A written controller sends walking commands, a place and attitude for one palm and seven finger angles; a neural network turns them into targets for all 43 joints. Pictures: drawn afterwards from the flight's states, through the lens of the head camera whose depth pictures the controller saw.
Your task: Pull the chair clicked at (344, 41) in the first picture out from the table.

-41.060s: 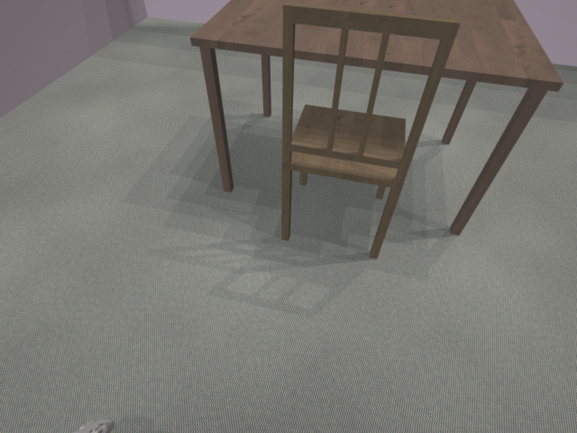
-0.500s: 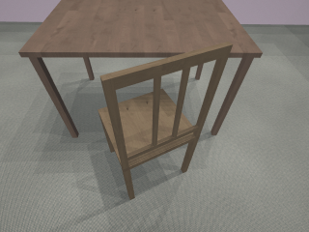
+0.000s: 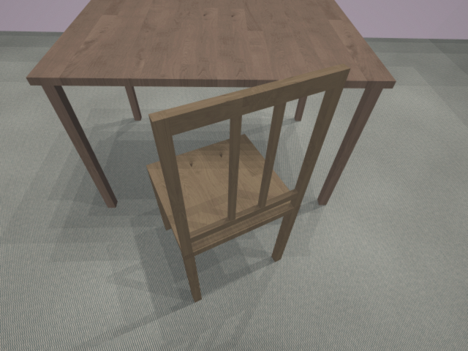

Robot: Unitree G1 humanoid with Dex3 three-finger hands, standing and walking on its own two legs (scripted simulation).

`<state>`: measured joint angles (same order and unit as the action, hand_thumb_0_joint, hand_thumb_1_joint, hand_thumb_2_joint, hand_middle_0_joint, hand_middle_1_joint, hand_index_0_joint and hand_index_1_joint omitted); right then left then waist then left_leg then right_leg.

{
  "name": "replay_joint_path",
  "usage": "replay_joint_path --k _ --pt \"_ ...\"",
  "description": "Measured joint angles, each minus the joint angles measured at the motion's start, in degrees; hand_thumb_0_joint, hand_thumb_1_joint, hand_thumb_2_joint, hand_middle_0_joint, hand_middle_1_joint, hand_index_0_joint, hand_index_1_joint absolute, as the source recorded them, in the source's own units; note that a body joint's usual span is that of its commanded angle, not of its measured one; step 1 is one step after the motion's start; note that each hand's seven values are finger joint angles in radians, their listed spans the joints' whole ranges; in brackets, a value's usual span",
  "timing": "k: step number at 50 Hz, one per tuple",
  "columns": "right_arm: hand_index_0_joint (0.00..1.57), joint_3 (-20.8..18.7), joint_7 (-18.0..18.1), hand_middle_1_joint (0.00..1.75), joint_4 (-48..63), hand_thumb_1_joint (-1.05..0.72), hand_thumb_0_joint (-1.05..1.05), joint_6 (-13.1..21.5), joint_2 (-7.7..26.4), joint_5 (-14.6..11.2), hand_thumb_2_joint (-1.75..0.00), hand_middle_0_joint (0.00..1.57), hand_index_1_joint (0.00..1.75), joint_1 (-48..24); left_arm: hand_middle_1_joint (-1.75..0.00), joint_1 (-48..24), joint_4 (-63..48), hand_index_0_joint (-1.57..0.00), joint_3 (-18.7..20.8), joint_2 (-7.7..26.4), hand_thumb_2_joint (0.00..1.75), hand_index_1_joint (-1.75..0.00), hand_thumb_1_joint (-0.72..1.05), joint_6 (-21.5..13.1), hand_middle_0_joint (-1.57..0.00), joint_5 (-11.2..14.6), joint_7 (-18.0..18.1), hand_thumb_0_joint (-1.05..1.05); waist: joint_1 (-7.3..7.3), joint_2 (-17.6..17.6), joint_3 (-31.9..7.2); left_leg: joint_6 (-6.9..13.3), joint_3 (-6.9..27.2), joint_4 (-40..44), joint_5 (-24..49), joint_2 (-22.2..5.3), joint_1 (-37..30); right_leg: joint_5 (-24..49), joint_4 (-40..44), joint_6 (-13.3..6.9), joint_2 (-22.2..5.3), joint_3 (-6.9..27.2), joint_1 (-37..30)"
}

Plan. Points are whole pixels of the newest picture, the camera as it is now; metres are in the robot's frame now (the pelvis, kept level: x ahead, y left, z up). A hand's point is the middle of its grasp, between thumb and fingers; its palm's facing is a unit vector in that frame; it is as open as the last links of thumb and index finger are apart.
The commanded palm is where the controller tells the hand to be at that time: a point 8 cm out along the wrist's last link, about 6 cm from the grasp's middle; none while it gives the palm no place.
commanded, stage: shuffle to correct the standing spot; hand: left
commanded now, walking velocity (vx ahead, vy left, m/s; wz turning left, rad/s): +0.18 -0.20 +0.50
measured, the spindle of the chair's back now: (233, 176) +0.51 +0.04 -0.05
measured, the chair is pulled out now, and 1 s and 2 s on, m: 0.18 0.18 0.18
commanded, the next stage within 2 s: come to a stop and stand still in 1.42 s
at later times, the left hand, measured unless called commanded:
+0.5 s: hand out of the picture -0.04 +0.13 -0.20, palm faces +0.22 -0.96 -0.15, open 7.4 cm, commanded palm none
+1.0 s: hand out of the picture +0.15 +0.10 -0.17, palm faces +0.40 -0.88 -0.26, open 7.4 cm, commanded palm none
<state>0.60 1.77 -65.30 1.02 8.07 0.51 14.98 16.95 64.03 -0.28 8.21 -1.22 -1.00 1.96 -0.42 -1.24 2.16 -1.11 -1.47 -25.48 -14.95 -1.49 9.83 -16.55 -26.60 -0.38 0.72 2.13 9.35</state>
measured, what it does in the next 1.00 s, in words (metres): walks ahead, turning left: left foot, then right foot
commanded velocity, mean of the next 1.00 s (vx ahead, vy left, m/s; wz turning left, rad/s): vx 0.08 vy -0.20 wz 0.44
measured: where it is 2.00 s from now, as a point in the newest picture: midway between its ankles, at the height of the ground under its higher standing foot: outside the picture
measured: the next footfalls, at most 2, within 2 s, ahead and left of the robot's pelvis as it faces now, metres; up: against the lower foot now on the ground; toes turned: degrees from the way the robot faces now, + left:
left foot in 0.50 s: +0.11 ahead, +0.09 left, +0.00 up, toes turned +17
right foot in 0.90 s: +0.26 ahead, -0.17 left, +0.00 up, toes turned +18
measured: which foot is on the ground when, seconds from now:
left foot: down 0.00-0.30, up 0.32-0.48, down 0.50-0.90, up 0.92-1.00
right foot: down 0.00-0.50, up 0.52-0.88, down 0.90-1.00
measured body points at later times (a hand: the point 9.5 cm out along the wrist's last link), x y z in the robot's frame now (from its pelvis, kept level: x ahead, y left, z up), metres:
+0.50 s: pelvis +0.07 -0.02 -0.02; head +0.10 +0.02 +0.42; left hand -0.05 +0.18 -0.19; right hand +0.15 -0.24 -0.16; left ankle +0.07 +0.07 -0.74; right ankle -0.02 -0.12 -0.73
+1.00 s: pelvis +0.16 -0.11 -0.01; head +0.20 -0.11 +0.44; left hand +0.13 +0.14 -0.15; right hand +0.30 -0.33 -0.17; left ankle +0.07 +0.01 -0.68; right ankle +0.22 -0.18 -0.74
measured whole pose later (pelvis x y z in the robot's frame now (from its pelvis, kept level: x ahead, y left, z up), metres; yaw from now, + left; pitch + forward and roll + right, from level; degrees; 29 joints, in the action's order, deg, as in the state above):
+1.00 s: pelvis +0.16 -0.11 -0.01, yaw +24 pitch +0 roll +0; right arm -4.6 1.4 -55.7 -2.7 12.8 1.4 13.6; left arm 13.3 51.9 2.2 9.8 0.2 -2.6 1.1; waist 0.6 2.4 4.0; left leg -0.1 3.8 -60.2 -31.1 -0.6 24.4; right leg -16.5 -34.7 -2.5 -1.0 -6.2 18.2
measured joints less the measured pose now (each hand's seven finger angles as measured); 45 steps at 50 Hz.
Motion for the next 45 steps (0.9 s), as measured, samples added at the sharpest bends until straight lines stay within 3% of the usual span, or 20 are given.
replay_joint_path --k 7,14,15,20,23,25,26,28,31,35,39,44,45 --pt "0.2 -0.4 -0.4 0.3 0.4 -0.91 0.0 -0.5 -0.6 0.5 -0.9 0.2 0.3 1.6 -0.3 0.9 -0.4 -0.2 0.6 0.4 0.9 -0.3 0.91 0.6 -0.2 -0.5 -0.5 0.01 0.61 -0.6 -0.8 0.1 1.3 -2.5 -1.6 0.6 1.2 -2.3 -3.0 -0.2 -0.6 -1.3 0.9" --pt "0.2 -1.4 -0.6 0.3 1.3 -0.91 0.0 -0.9 -1.2 0.8 -0.9 0.2 0.3 4.9 -0.3 2.8 -2.0 -0.2 2.0 1.4 0.9 -0.3 0.91 0.4 -0.2 -1.1 -1.0 0.01 0.76 -0.1 -1.8 -0.3 5.2 -7.1 -4.8 0.8 4.5 -6.3 -6.1 -1.3 -0.6 -5.3 1.9" --pt "0.2 -1.5 -0.5 0.3 1.4 -0.91 0.0 -0.9 -1.1 0.8 -0.9 0.2 0.3 5.1 -0.3 3.1 -2.3 -0.2 2.2 1.4 0.9 -0.3 0.91 0.1 -0.2 -1.1 -1.0 0.01 0.72 0.3 -1.6 0.4 5.6 -9.0 -5.5 0.6 5.5 -6.8 -6.1 -1.6 -0.3 -6.1 1.7" --pt "0.2 -2.3 -0.5 0.3 2.3 -0.91 0.0 -1.5 -0.5 0.6 -0.9 0.2 0.3 2.8 -0.3 4.9 -3.2 -0.2 2.4 1.2 0.9 -0.3 0.91 -1.2 -0.2 -1.7 0.2 0.01 -0.46 -0.8 0.5 3.4 -0.2 -28.2 -15.9 0.2 13.7 -7.8 -4.1 -2.6 -0.8 -9.5 -1.7" --pt "0.2 -2.5 -0.8 0.3 4.3 -0.91 0.0 -1.0 0.0 0.6 -0.9 0.19 0.3 0.0 -0.3 6.4 -2.3 -0.2 2.0 1.0 0.9 -0.3 0.91 -0.6 -0.2 -1.8 0.4 0.01 -0.44 -2.3 1.4 4.3 -4.1 -22.2 -12.1 0.9 13.9 -9.1 -4.3 -2.0 -1.6 -10.7 -3.1" --pt "0.2 -2.4 -0.8 0.3 6.5 -0.91 0.0 0.4 0.9 0.9 -0.9 0.19 0.3 -1.3 -0.3 7.5 -1.7 -0.2 1.9 0.6 0.9 -0.3 0.91 0.4 -0.2 -1.2 -0.1 0.01 0.13 -1.9 1.7 6.1 -4.9 -12.5 -2.0 0.8 11.0 -10.8 -12.1 -1.7 -1.8 -11.6 -0.5" --pt "0.2 -2.5 -0.6 0.3 7.1 -0.91 0.0 1.0 1.1 1.0 -0.9 0.19 0.3 -2.1 -0.3 7.5 -1.5 -0.2 1.9 0.7 0.9 -0.3 0.91 1.1 -0.2 -1.0 -0.5 0.01 0.43 -2.2 2.0 6.4 -4.9 -13.3 -1.2 0.7 11.2 -11.9 -20.4 -1.1 -2.0 -10.8 2.9" --pt "0.2 -2.3 -0.4 0.3 7.9 -0.91 0.0 1.0 0.8 0.8 -0.9 0.19 0.3 -2.9 -0.3 6.7 -1.5 -0.2 2.2 1.3 0.9 -0.3 0.91 2.5 -0.2 -1.3 -0.8 0.01 0.35 -3.3 1.9 5.4 -4.9 -14.6 -3.9 0.9 10.6 -12.4 -34.9 -0.2 -1.9 -7.6 9.7" --pt "0.2 -2.3 -0.1 0.3 7.9 -0.91 0.0 0.9 0.6 0.8 -0.9 0.19 0.3 -2.3 -0.3 3.2 -3.1 -0.2 2.9 2.4 0.9 -0.3 0.91 3.3 -0.2 -2.0 -1.3 0.01 -0.39 -3.3 1.5 3.5 -3.1 -10.3 -3.3 1.0 8.1 -6.6 -43.5 1.4 -2.8 -5.3 17.4" --pt "0.2 -2.5 -0.6 0.3 7.8 -0.91 0.0 0.4 0.9 0.9 -0.9 0.2 0.3 -1.4 -0.3 -0.9 -7.2 -0.2 3.2 2.8 0.9 -0.3 0.91 2.5 -0.2 -1.9 -2.0 0.01 -1.19 -2.0 1.1 2.4 0.3 -4.3 -0.1 0.8 5.5 -1.0 -38.8 3.5 -4.5 -2.9 21.9" --pt "0.2 -3.2 -1.2 0.3 8.9 -0.9 0.0 -0.6 1.5 1.2 -0.9 0.2 0.3 -1.3 -0.3 -3.4 -9.8 -0.2 3.5 2.9 0.9 -0.3 0.91 2.4 -0.2 -1.5 -2.0 0.01 -0.15 -0.7 0.8 0.9 3.2 -2.5 0.3 0.2 4.6 -0.8 -28.2 4.5 -5.2 -2.1 21.1" --pt "0.2 -4.1 -1.2 0.3 10.6 -0.9 0.0 -1.9 2.8 1.5 -0.9 0.2 0.3 -1.3 -0.3 -4.5 -11.7 -0.2 3.6 3.3 0.9 -0.3 0.91 1.7 -0.2 -1.1 -1.9 0.01 1.6 1.3 0.9 -2.1 6.5 -6.7 -2.8 -0.6 5.8 0.5 -11.3 3.9 -3.3 -3.6 13.6" --pt "0.2 -4.3 -1.2 0.3 10.8 -0.9 0.0 -2.1 3.1 1.4 -0.9 0.2 0.3 -1.1 -0.3 -4.2 -12.1 -0.2 3.6 3.4 0.9 -0.3 0.91 1.1 -0.2 -1.2 -1.8 0.01 1.54 1.5 0.8 -2.3 7.0 -9.1 -4.3 -0.5 6.7 2.4 -7.8 2.4 -3.0 -4.1 11.8"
